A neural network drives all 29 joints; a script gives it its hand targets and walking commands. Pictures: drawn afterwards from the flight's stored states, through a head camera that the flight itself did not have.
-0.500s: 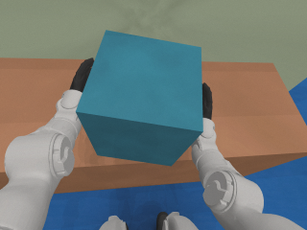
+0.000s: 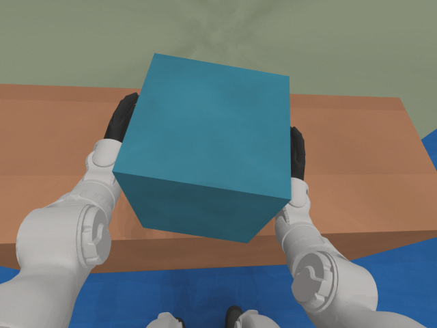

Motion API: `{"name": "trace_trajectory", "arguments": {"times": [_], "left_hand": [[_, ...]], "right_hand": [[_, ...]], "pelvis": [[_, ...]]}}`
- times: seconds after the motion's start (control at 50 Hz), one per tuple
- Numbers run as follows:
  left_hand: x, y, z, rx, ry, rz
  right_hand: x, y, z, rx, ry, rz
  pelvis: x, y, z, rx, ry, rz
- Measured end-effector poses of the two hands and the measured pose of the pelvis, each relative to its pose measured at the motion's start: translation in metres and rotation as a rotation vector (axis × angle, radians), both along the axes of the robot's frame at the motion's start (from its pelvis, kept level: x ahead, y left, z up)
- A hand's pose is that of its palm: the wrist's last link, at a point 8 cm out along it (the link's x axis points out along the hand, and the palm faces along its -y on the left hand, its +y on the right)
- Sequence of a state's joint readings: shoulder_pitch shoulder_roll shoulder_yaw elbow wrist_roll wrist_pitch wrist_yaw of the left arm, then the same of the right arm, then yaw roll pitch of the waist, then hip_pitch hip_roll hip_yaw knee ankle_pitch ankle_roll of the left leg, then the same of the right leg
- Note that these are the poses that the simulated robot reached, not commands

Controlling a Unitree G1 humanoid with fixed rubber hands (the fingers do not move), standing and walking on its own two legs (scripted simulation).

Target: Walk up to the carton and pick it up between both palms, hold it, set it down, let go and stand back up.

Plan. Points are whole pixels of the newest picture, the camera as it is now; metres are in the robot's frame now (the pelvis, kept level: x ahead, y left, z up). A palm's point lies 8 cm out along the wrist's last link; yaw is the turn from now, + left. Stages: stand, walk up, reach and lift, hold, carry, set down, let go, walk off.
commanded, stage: reach and lift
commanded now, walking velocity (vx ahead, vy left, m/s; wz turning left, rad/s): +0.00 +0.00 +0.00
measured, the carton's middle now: (207, 161) +0.42 +0.01 -0.02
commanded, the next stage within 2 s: none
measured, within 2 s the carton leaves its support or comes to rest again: leaves its support in 0.86 s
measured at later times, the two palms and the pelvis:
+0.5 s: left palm (118, 136) +0.44 +0.17 +0.03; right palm (293, 176) +0.38 -0.16 +0.01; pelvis +0.00 -0.01 +0.01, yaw +0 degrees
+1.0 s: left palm (119, 131) +0.44 +0.16 +0.05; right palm (295, 175) +0.38 -0.16 +0.01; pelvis +0.01 +0.00 +0.02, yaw +0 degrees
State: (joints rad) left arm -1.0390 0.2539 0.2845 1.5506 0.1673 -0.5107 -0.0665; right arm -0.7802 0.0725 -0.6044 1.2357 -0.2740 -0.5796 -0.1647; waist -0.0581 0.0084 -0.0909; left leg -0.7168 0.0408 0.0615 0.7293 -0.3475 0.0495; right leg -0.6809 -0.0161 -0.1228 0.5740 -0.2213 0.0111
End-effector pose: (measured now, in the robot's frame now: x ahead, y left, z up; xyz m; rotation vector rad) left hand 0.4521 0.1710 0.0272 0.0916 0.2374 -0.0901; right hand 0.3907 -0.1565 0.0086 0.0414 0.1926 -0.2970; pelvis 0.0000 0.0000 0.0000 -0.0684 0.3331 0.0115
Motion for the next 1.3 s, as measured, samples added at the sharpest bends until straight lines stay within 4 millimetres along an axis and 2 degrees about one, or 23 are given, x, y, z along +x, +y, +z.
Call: {"name": "trace_trajectory", "arguments": {"times": [0.3,0.4,0.52,0.76,1.04,1.16,1.3], "left_hand": [[-0.006,0.002,0.001,0.014,-0.008,0.015],[-0.006,0.001,0.004,0.054,-0.022,-0.015],[-0.009,-0.002,0.008,0.071,-0.040,-0.030],[-0.016,0.002,0.009,0.097,-0.011,-0.003],[-0.010,-0.008,0.027,0.124,0.007,-0.007],[-0.018,-0.011,0.043,0.120,-0.023,0.015],[-0.024,-0.013,0.076,0.096,-0.082,0.039]], "right_hand": [[0.001,0.001,0.000,-0.020,-0.003,0.028],[-0.007,0.001,0.000,-0.006,-0.011,0.005],[-0.014,-0.001,0.001,0.002,-0.028,-0.010],[-0.014,0.002,-0.001,0.017,0.002,0.014],[-0.013,-0.004,0.005,0.033,0.028,0.007],[-0.015,-0.008,0.019,0.042,-0.003,0.019],[-0.014,-0.012,0.062,0.033,-0.059,0.035]], "pelvis": [[0.006,-0.011,0.006,0.010,0.025,0.021],[0.006,-0.012,0.009,0.003,0.027,0.013],[0.002,-0.010,0.012,0.005,0.028,0.005],[-0.002,-0.007,0.015,0.013,0.042,-0.007],[0.010,-0.002,0.016,0.006,0.030,-0.001],[0.015,0.000,0.018,0.005,-0.009,0.015],[0.014,-0.003,0.021,0.013,-0.086,0.040]]}}
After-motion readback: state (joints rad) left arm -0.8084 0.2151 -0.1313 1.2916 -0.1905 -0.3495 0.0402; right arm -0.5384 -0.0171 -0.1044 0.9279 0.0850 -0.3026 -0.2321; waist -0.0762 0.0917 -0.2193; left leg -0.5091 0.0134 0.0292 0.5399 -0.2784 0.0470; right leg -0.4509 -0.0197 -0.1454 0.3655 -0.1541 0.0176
